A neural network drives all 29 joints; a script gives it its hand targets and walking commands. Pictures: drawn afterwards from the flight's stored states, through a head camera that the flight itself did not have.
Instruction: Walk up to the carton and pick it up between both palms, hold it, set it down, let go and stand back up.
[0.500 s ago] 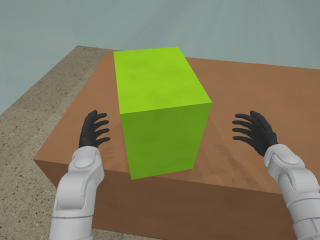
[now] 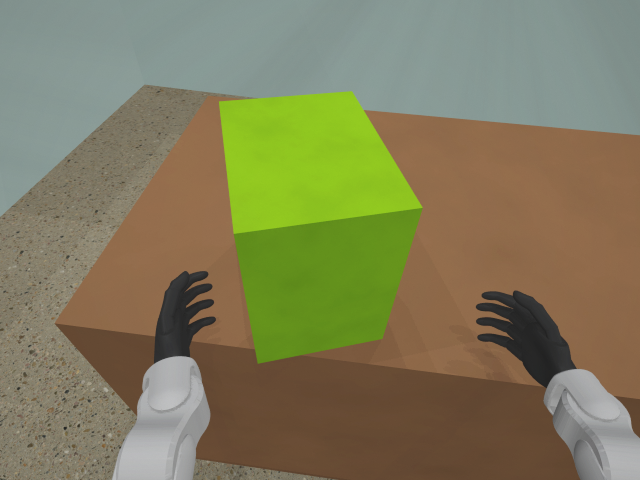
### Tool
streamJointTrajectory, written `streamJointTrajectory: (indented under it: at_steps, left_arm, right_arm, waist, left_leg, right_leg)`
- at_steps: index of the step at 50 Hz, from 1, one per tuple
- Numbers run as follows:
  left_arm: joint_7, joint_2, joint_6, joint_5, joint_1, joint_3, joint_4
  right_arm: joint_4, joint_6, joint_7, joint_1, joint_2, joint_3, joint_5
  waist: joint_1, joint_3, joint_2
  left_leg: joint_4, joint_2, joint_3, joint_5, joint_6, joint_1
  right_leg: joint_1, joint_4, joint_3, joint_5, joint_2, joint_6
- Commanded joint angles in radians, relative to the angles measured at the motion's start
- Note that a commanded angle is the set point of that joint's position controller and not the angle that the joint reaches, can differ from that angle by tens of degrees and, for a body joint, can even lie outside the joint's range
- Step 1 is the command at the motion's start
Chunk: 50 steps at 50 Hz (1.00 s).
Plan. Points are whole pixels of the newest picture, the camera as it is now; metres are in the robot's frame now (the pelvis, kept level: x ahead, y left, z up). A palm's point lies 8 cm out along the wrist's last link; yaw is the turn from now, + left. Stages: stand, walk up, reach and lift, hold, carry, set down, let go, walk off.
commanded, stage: set down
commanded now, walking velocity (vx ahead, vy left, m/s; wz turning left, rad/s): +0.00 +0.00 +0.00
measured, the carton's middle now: (305, 226) +0.45 +0.05 +0.08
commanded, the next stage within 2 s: let go in 1.84 s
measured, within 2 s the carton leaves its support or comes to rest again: neither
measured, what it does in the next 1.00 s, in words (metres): stands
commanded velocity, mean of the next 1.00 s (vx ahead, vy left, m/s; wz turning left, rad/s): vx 0.00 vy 0.00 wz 0.00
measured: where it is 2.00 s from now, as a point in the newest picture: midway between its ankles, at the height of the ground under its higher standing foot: outside the picture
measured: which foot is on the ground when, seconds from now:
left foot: down 0.00-1.00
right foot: down 0.00-1.00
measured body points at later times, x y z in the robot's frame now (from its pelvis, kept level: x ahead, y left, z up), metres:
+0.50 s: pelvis +0.01 +0.01 +0.00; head +0.01 +0.02 +0.45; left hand +0.23 +0.19 +0.02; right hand +0.24 -0.24 +0.01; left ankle +0.00 +0.17 -0.75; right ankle +0.03 -0.08 -0.75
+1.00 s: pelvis +0.02 +0.03 +0.00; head +0.04 +0.04 +0.45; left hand +0.20 +0.22 -0.04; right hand +0.22 -0.22 -0.04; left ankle +0.00 +0.17 -0.75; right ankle +0.03 -0.08 -0.75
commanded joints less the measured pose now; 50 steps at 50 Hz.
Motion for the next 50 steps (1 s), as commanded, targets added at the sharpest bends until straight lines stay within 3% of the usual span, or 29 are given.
streamJointTrajectory:
  at_steps: [1, 2, 4, 6, 9, 11, 12, 13, 15, 19, 20, 22, 24, 25, 27, 29, 30, 31, 32, 33, 35, 36, 39, 40, 44, 46, 48, 49, 50]
  left_arm:
    - [-0.005, -0.014, -0.1, 0.014, -0.089, -0.029, -0.124]
    - [-0.006, -0.004, -0.117, 0.014, -0.114, -0.029, -0.169]
    - [-0.002, -0.018, -0.135, 0.005, -0.104, -0.036, -0.161]
    - [-0.013, -0.021, -0.152, 0.034, -0.04, -0.016, -0.134]
    - [-0.001, -0.03, -0.192, 0.039, -0.043, -0.023, -0.191]
    - [-0.012, -0.037, -0.199, 0.054, -0.003, -0.012, -0.094]
    - [-0.008, -0.038, -0.214, 0.058, -0.002, -0.014, -0.152]
    - [-0.015, -0.031, -0.226, 0.047, 0.01, -0.024, -0.118]
    - [-0.003, -0.049, -0.25, 0.033, -0.01, -0.045, -0.149]
    - [-0.024, -0.045, -0.25, 0.043, 0.06, -0.057, -0.039]
    - [-0.014, -0.032, -0.264, 0.04, 0.017, -0.05, -0.096]
    - [-0.016, -0.029, -0.276, 0.031, 0.043, -0.058, -0.082]
    - [-0.002, -0.03, -0.287, 0.041, 0.037, -0.048, -0.106]
    - [-0.021, -0.043, -0.275, 0.053, 0.087, -0.057, 0.013]
    - [-0.03, -0.02, -0.274, 0.06, 0.077, -0.036, 0.016]
    - [-0.029, -0.006, -0.276, 0.064, 0.067, -0.039, 0.012]
    - [-0.042, -0.002, -0.266, 0.069, 0.113, -0.038, 0.069]
    - [-0.042, 0.002, -0.275, 0.063, 0.088, -0.027, 0.037]
    - [-0.034, 0.015, -0.286, 0.043, 0.091, -0.035, -0.023]
    - [-0.045, 0.012, -0.275, 0.053, 0.115, -0.04, 0.04]
    - [-0.055, 0.034, -0.282, 0.051, 0.128, -0.029, 0.058]
    - [-0.05, 0.045, -0.293, 0.05, 0.118, -0.021, 0.031]
    - [-0.063, 0.05, -0.3, 0.042, 0.149, -0.032, 0.119]
    - [-0.056, 0.049, -0.311, 0.037, 0.153, -0.04, 0.094]
    - [-0.08, 0.109, -0.336, 0.022, 0.161, -0.023, 0.135]
    - [-0.079, 0.104, -0.353, 0.013, 0.171, -0.038, 0.12]
    - [-0.09, 0.095, -0.371, 0.015, 0.188, -0.042, 0.182]
    - [-0.111, 0.11, -0.365, 0.025, 0.204, -0.027, 0.265]
    - [-0.103, 0.116, -0.38, 0.019, 0.182, -0.028, 0.206]
  right_arm:
    - [-0.143, -0.092, 0.006, -0.138, -0.206, -0.1, 0.007]
    - [-0.173, -0.106, 0.009, -0.143, -0.197, -0.09, 0.015]
    - [-0.167, -0.128, 0.017, -0.154, -0.223, -0.114, 0.012]
    - [-0.122, -0.141, 0.014, -0.076, -0.179, -0.089, 0.004]
    - [-0.159, -0.183, 0.026, -0.069, -0.206, -0.091, 0.022]
    - [-0.066, -0.182, 0.032, -0.003, -0.177, -0.072, 0.012]
    - [-0.142, -0.199, 0.035, -0.008, -0.18, -0.067, 0.011]
    - [-0.144, -0.209, 0.036, 0.006, -0.17, -0.073, 0.009]
    - [-0.133, -0.225, 0.042, -0.017, -0.189, -0.088, 0.011]
    - [-0.075, -0.215, 0.035, 0.072, -0.162, -0.084, -0.017]
    - [-0.127, -0.228, 0.036, 0.029, -0.166, -0.097, -0.014]
    - [-0.125, -0.23, 0.035, 0.065, -0.166, -0.112, -0.027]
    - [-0.143, -0.233, 0.045, 0.068, -0.166, -0.1, -0.016]
    - [-0.077, -0.219, 0.044, 0.125, -0.143, -0.084, -0.037]
    - [-0.082, -0.215, 0.038, 0.116, -0.122, -0.081, -0.049]
    - [-0.079, -0.208, 0.046, 0.113, -0.139, -0.093, -0.054]
    - [-0.056, -0.2, 0.036, 0.158, -0.12, -0.078, -0.062]
    - [-0.068, -0.207, 0.033, 0.137, -0.128, -0.092, -0.062]
    - [-0.106, -0.211, 0.034, 0.127, -0.124, -0.086, -0.044]
    - [-0.058, -0.203, 0.03, 0.173, -0.111, -0.09, -0.061]
    - [-0.07, -0.204, 0.024, 0.183, -0.104, -0.094, -0.082]
    - [-0.104, -0.212, 0.028, 0.163, -0.104, -0.094, -0.075]
    - [-0.047, -0.215, 0.03, 0.198, -0.069, -0.089, -0.097]
    - [-0.057, -0.223, 0.034, 0.189, -0.079, -0.113, -0.103]
    - [-0.033, -0.229, 0.011, 0.192, -0.041, -0.107, -0.132]
    - [-0.04, -0.244, 0.013, 0.197, -0.049, -0.127, -0.138]
    - [0.036, -0.255, 0.015, 0.197, -0.033, -0.114, -0.152]
    - [0.081, -0.247, 0.007, 0.215, -0.001, -0.09, -0.172]
    - [0.05, -0.26, 0.011, 0.192, -0.031, -0.105, -0.16]
  waist:
    - [0.0, -0.228, -0.117]
    - [0.013, -0.258, -0.112]
    - [-0.001, -0.251, -0.11]
    - [0.006, -0.214, -0.114]
    - [0.015, -0.233, -0.094]
    - [-0.005, -0.167, -0.097]
    - [0.019, -0.194, -0.103]
    - [0.002, -0.177, -0.121]
    - [0.012, -0.204, -0.097]
    - [-0.017, -0.137, -0.105]
    - [-0.002, -0.165, -0.084]
    - [-0.017, -0.162, -0.085]
    - [0.014, -0.149, -0.077]
    - [-0.011, -0.087, -0.098]
    - [0.009, -0.104, -0.089]
    - [0.006, -0.085, -0.074]
    - [-0.007, -0.067, -0.089]
    - [0.008, -0.098, -0.1]
    - [0.021, -0.127, -0.068]
    - [0.0, -0.085, -0.06]
    - [-0.006, -0.086, -0.079]
    - [0.008, -0.098, -0.06]
    - [0.008, -0.093, -0.037]
    - [0.006, -0.114, -0.03]
    - [0.018, -0.125, -0.064]
    - [0.014, -0.134, -0.034]
    - [0.014, -0.134, -0.022]
    - [0.016, -0.103, -0.055]
    - [0.023, -0.128, -0.026]
  left_leg:
    - [-0.01, -0.054, 0.01, 0.061, 0.071, 0.06]
    - [-0.012, -0.053, 0.011, 0.095, 0.068, 0.08]
    - [-0.009, -0.055, 0.005, 0.071, 0.065, 0.063]
    - [-0.003, -0.059, 0.014, 0.077, 0.065, 0.082]
    - [0.0, -0.051, 0.005, 0.116, 0.058, 0.087]
    - [0.007, -0.055, 0.003, 0.074, 0.059, 0.075]
    - [0.006, -0.05, 0.009, 0.073, 0.058, 0.065]
    - [0.01, -0.049, 0.01, 0.061, 0.059, 0.056]
    - [0.019, -0.045, 0.013, 0.061, 0.056, 0.056]
    - [0.031, -0.052, 0.013, 0.016, 0.055, 0.043]
    - [0.03, -0.047, 0.016, 0.02, 0.055, 0.051]
    - [0.04, -0.043, 0.012, 0.021, 0.048, 0.042]
    - [0.04, -0.042, 0.014, 0.051, 0.042, 0.043]
    - [0.038, -0.047, 0.02, 0.038, 0.049, 0.038]
    - [0.035, -0.05, 0.021, 0.035, 0.051, 0.036]
    - [0.043, -0.043, 0.016, 0.029, 0.049, 0.035]
    - [0.048, -0.049, 0.021, 0.027, 0.05, 0.037]
    - [0.048, -0.045, 0.021, 0.045, 0.051, 0.035]
    - [0.05, -0.051, 0.028, 0.06, 0.04, 0.032]
    - [0.046, -0.057, 0.028, 0.072, 0.043, 0.032]
    - [0.051, -0.056, 0.027, 0.067, 0.043, 0.027]
    - [0.061, -0.053, 0.027, 0.071, 0.04, 0.019]
    - [0.077, -0.048, 0.035, 0.064, 0.035, 0.017]
    - [0.061, -0.045, 0.033, 0.069, 0.037, 0.039]
    - [0.068, -0.048, 0.045, 0.065, 0.031, 0.014]
    - [0.068, -0.048, 0.039, 0.12, 0.023, 0.032]
    - [0.072, -0.042, 0.039, 0.159, 0.019, 0.057]
    - [0.076, -0.047, 0.046, 0.133, 0.02, 0.038]
    - [0.08, -0.046, 0.043, 0.161, 0.02, 0.05]
  right_leg:
    - [0.114, -0.071, 0.066, 0.092, -0.045, 0.007]
    - [0.129, -0.066, 0.059, 0.126, -0.041, 0.002]
    - [0.121, -0.068, 0.063, 0.092, -0.041, 0.002]
    - [0.123, -0.075, 0.072, 0.106, -0.043, -0.002]
    - [0.129, -0.056, 0.053, 0.141, -0.04, -0.004]
    - [0.111, -0.07, 0.061, 0.079, -0.043, -0.004]
    - [0.122, -0.065, 0.072, 0.059, -0.042, -0.002]
    - [0.123, -0.072, 0.08, 0.041, -0.054, 0.002]
    - [0.11, -0.057, 0.068, 0.043, -0.047, -0.003]
    - [0.106, -0.065, 0.072, -0.006, -0.046, -0.002]
    - [0.101, -0.057, 0.064, 0.0, -0.042, -0.008]
    - [0.095, -0.055, 0.066, 0.002, -0.046, -0.006]
    - [0.083, -0.054, 0.049, -0.009, -0.026, -0.019]
    - [0.082, -0.068, 0.06, 0.0, -0.036, -0.02]
    - [0.102, -0.067, 0.052, 0.018, -0.032, -0.015]
    - [0.079, -0.065, 0.047, -0.031, -0.031, -0.012]
    - [0.087, -0.075, 0.056, -0.014, -0.039, -0.01]
    - [0.107, -0.068, 0.068, 0.011, -0.035, -0.011]
    - [0.12, -0.063, 0.061, 0.021, -0.042, -0.006]
    - [0.103, -0.058, 0.045, 0.055, -0.034, -0.006]
    - [0.113, -0.057, 0.054, 0.06, -0.038, -0.007]
    - [0.114, -0.053, 0.052, 0.042, -0.038, 0.001]
    - [0.078, -0.049, 0.034, 0.008, -0.034, -0.007]
    - [0.076, -0.056, 0.024, 0.002, -0.03, -0.008]
    - [0.102, -0.05, 0.043, 0.032, -0.042, 0.004]
    - [0.088, -0.028, 0.012, 0.085, -0.025, 0.0]
    - [0.076, -0.036, -0.004, 0.11, -0.011, -0.011]
    - [0.092, -0.05, 0.011, 0.104, -0.021, -0.001]
    - [0.093, -0.039, 0.009, 0.089, -0.014, -0.005]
